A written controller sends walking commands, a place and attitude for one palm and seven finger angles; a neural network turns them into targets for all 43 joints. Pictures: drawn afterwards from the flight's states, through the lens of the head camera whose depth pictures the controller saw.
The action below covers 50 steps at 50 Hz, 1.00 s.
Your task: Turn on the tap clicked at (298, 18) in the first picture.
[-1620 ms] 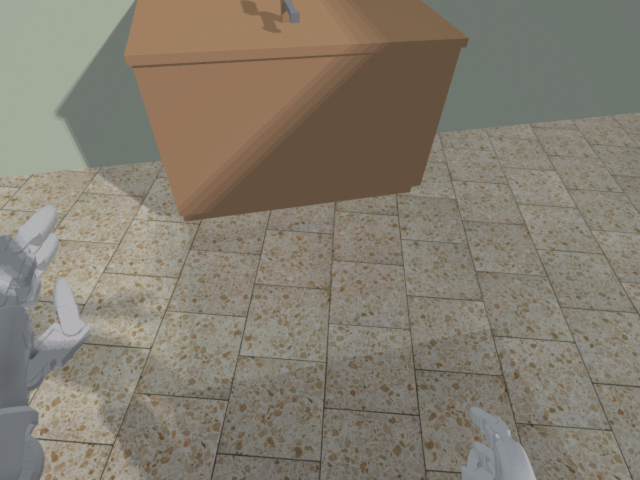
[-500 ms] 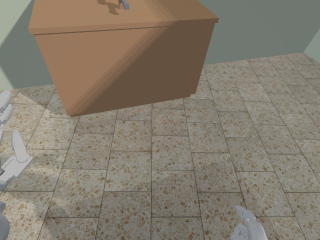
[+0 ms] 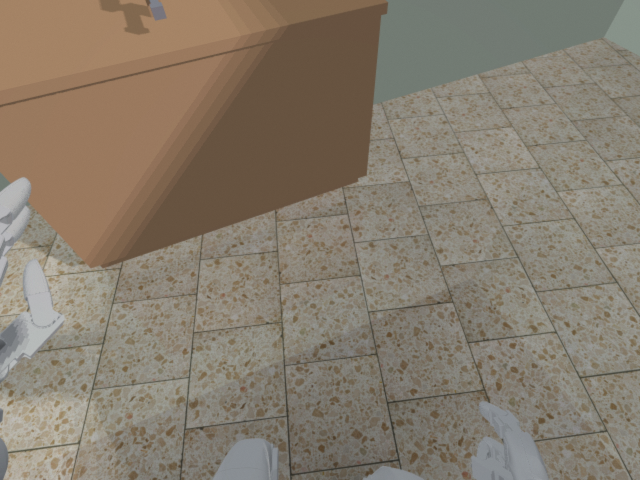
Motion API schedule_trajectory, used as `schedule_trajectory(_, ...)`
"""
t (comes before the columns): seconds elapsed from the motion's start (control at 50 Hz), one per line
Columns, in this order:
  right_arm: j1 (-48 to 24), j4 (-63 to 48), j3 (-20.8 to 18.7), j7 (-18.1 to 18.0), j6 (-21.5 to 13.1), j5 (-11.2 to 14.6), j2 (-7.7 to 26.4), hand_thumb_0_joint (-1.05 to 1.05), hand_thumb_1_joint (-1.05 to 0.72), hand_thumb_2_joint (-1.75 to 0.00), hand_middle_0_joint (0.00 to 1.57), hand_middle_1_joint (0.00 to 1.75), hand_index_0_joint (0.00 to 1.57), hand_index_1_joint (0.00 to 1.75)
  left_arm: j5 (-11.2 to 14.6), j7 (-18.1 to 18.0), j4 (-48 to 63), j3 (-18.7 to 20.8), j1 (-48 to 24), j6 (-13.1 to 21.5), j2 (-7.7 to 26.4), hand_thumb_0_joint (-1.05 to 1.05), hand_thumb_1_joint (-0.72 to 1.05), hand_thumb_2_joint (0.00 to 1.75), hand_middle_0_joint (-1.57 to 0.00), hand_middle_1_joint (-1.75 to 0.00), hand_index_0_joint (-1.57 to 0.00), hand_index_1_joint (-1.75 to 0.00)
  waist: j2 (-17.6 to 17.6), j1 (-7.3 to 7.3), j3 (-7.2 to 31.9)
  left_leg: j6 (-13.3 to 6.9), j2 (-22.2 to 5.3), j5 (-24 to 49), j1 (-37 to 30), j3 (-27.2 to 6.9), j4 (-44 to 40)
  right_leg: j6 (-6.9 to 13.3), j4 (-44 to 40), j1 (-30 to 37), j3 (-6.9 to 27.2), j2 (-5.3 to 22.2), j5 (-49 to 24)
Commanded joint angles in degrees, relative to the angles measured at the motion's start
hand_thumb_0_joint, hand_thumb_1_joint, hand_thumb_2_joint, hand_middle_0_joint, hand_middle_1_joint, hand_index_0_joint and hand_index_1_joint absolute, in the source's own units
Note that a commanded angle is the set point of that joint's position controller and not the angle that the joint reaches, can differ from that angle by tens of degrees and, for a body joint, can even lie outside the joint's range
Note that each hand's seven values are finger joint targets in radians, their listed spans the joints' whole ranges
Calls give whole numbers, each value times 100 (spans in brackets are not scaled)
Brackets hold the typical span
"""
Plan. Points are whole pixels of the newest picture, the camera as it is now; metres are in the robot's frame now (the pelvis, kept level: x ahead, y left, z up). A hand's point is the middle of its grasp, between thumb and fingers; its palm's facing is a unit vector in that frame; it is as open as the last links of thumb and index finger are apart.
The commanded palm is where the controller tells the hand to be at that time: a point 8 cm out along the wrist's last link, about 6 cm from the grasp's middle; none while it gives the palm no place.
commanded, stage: walk to a spot facing it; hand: left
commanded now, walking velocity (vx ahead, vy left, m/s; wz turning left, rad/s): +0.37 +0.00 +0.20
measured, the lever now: (158, 11) +1.07 +0.42 +0.07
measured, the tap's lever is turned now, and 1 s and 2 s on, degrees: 0 0 0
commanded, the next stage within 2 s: take the last steps up to it in 0.68 s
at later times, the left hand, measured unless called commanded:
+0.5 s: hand (84, 170) +0.39 +0.26 +0.19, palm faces +0.49 -0.80 -0.34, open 7.4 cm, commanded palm +0.32 +0.30 +0.20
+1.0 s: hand (186, 101) +0.53 +0.19 +0.18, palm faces +0.43 -0.81 -0.40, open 7.4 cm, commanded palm +0.45 +0.24 +0.20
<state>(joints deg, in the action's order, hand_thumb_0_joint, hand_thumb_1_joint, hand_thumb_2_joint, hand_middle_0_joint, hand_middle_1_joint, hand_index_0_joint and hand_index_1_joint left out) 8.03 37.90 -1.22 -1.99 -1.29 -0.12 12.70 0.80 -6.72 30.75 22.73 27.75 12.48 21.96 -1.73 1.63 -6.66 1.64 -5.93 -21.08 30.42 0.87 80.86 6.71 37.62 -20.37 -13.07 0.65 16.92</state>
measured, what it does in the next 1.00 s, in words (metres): walks ahead: left foot, then right foot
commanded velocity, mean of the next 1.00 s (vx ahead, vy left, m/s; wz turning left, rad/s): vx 0.31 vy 0.01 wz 0.07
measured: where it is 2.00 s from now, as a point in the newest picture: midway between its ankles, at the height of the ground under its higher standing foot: (334, 359)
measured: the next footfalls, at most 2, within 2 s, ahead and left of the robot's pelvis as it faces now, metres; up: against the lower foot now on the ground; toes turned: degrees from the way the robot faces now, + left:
left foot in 0.44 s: +0.28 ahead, +0.12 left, +0.00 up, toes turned +15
right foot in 0.88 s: +0.41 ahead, -0.15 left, +0.00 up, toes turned -7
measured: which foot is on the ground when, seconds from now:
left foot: up 0.00-0.42, down 0.44-0.88, up 0.90-1.00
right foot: down 0.00-0.46, up 0.48-0.86, down 0.88-1.00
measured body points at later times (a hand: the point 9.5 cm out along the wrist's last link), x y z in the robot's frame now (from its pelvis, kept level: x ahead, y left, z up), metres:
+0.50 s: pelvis +0.18 +0.01 +0.00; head +0.20 +0.02 +0.45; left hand +0.36 +0.30 +0.21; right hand +0.37 -0.20 -0.08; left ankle +0.24 +0.10 -0.72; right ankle +0.07 -0.06 -0.67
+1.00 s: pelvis +0.31 -0.05 +0.00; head +0.35 -0.06 +0.45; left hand +0.50 +0.23 +0.20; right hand +0.49 -0.28 -0.10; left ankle +0.25 +0.08 -0.64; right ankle +0.37 -0.14 -0.72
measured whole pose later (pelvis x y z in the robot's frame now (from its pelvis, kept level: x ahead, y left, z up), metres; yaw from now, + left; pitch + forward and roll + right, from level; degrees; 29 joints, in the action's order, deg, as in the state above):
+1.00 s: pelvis +0.31 -0.05 +0.00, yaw +4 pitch -2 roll +0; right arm 8.6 38.5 -1.4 -3.1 -3.6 0.1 13.4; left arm 0.2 -7.9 28.4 18.4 21.6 11.3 18.1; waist -2.5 0.1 -6.0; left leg 1.1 -4.3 -25.7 25.3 2.3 68.7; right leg 2.4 36.8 -19.2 -10.9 3.5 15.8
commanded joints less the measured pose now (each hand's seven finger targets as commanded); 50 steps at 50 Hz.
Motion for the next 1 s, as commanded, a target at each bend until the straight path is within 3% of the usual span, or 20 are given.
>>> schedule_trajectory(0.0,-271,-903,-183,-56,-156,6,426,0,-90,-90,20,30,20,30,120,-211,1143,1050,130,426,1200,0,90,90,-20,-30,-20,-30,278,-36,1194,89,-282,781,1230,-138,75,90,-2178,1096,1799,1800,-993)
schedule_trajectory(0.12,-75,-1078,-212,-33,-158,16,463,0,-90,-90,20,30,20,30,148,-263,770,812,58,365,1001,0,90,90,-20,-30,-20,-30,487,-106,1044,-2,-283,1204,1173,360,-2157,-66,-2089,1628,1078,1611,-2047)
schedule_trajectory(0.28,-83,-1366,-171,-148,-243,55,442,0,-90,-90,20,30,20,30,44,-364,899,368,-680,274,880,0,90,90,-20,-30,-20,-30,831,-371,691,-194,37,932,582,1041,-3963,-132,-1978,2230,1115,1697,-3218)
schedule_trajectory(0.34,-13,-1369,-140,-204,-336,22,391,0,-90,-90,20,30,20,30,13,-440,1174,363,-1080,289,995,0,90,90,-20,-30,-20,-30,772,-379,908,-301,365,719,-363,1388,-4559,-15,-1326,2124,963,1666,-3883)
schedule_trajectory(0.38,114,-1351,-143,-265,-391,1,376,0,-90,-90,20,30,20,30,44,-480,1417,303,-1347,312,1043,0,90,90,-20,-30,-20,-30,440,-116,1472,-424,656,1290,-1934,1595,-5298,-255,162,1712,547,1385,-4126)
schedule_trajectory(0.4,145,-1375,-159,-285,-420,-15,431,0,-90,-90,20,30,20,30,53,-492,1546,348,-1464,376,1101,0,90,90,-20,-30,-20,-30,-9,21,1819,-634,299,1661,-3227,994,-5348,-465,1167,839,468,1212,-3512)
schedule_trajectory(0.42,105,-1354,-158,-268,-440,-52,521,0,-90,-90,20,30,20,30,82,-498,1565,448,-1380,419,1097,0,90,90,-20,-30,-20,-30,-1141,-25,2172,-1285,-972,2432,-4176,-999,-5612,-696,2581,-241,410,541,-1002)
schedule_trajectory(0.44,102,-1412,-73,-180,-463,-42,423,0,-90,-90,20,30,20,30,110,-489,1547,458,-1444,471,1154,0,90,90,-20,-30,-20,-30,-1472,-119,2071,-1872,-2007,3332,-4514,-2817,-5815,-659,3761,-1400,989,37,1670)
schedule_trajectory(0.46,-39,-1379,5,-130,-467,-66,388,0,-90,-90,20,30,20,30,110,-428,1113,544,-1249,445,1358,0,90,90,-20,-30,-20,-30,-954,-63,1750,-1932,-2164,2724,-3964,-3209,-6089,-581,4366,-1712,1471,23,1741)
schedule_trajectory(0.5,-264,-1243,-124,-101,-405,-3,459,0,-90,-90,20,30,20,30,133,-335,1354,790,-1185,363,1390,0,90,90,-20,-30,-20,-30,-481,-101,1257,-1765,-2028,1749,-2927,-2269,-6296,-659,4303,-1890,1614,464,1365)
schedule_trajectory(0.56,-143,-1201,-221,-49,-445,42,496,0,-90,-90,20,30,20,30,189,-294,1645,996,-48,438,1157,0,90,90,-20,-30,-20,-30,-720,-279,1330,-1247,-1475,1302,-2378,-606,-6294,-739,3496,-1748,1236,620,576)
schedule_trajectory(0.66,32,-1176,-228,6,-624,68,466,0,-90,-90,20,30,20,30,123,-180,1239,496,-163,405,509,0,90,90,-20,-30,-20,-30,-1160,-113,971,-916,-1126,1228,-1585,396,-6708,-937,1656,-808,510,552,-221)
schedule_trajectory(0.76,123,-1086,-235,-214,-754,78,493,0,-90,-90,20,30,20,30,29,-205,760,251,-791,375,542,0,90,90,-20,-30,-20,-30,-1063,-135,903,-892,-1110,1610,-2063,576,-6221,-987,327,-337,134,264,31)
schedule_trajectory(0.82,52,-1047,-169,-230,-744,95,415,0,-90,-90,20,30,20,30,-67,-250,861,191,-1104,355,657,0,90,90,-20,-30,-20,-30,-744,-238,1261,-638,-711,1621,-2129,871,-4663,-921,-1107,859,-54,64,-641)
schedule_trajectory(0.84,50,-1022,-148,-220,-725,119,302,0,-90,-90,20,30,20,30,-109,-267,985,242,-1266,333,836,0,90,90,-20,-30,-20,-30,108,-233,1495,-522,-413,1239,-1753,977,-3469,-709,-1423,1404,619,579,-989)
schedule_trajectory(0.86,-23,-1101,-110,-232,-670,95,139,0,-90,-90,20,30,20,30,-184,-300,1073,348,-1279,301,1113,0,90,90,-20,-30,-20,-30,1595,-205,1634,-327,222,-556,-195,940,-1937,-125,-1606,2299,2751,1864,-2205)
schedule_trajectory(0.88,-288,-1184,-57,-238,-710,36,266,0,-90,-90,20,30,20,30,-122,-350,1287,589,-1362,292,1298,0,90,90,-20,-30,-20,-30,1683,-310,1660,-227,393,-1363,582,316,-1012,267,-1753,2493,3643,2529,-2686)
schedule_trajectory(0.9,-272,-1071,-20,-246,-711,-52,273,0,-90,-90,20,30,20,30,-133,-376,1194,716,-1204,329,1332,0,90,90,-20,-30,-20,-30,927,-256,1517,-179,153,-1166,649,-57,-773,411,-1878,2139,3639,2644,-2134)
schedule_trajectory(0.92,-21,-930,-201,-175,-667,-6,430,0,-90,-90,20,30,20,30,-27,-327,1201,644,-1021,336,1227,0,90,90,-20,-30,-20,-30,1264,-209,1679,-95,118,-663,647,-155,-535,248,-1978,2216,3483,2419,-1269)
schedule_trajectory(0.98,-360,-982,-171,-122,-398,59,401,0,-90,-90,20,30,20,30,13,-338,1323,1040,-84,413,1271,0,90,90,-20,-30,-20,-30,685,-179,1428,18,-77,-66,877,-190,-613,292,-1851,1951,2401,2099,-1642)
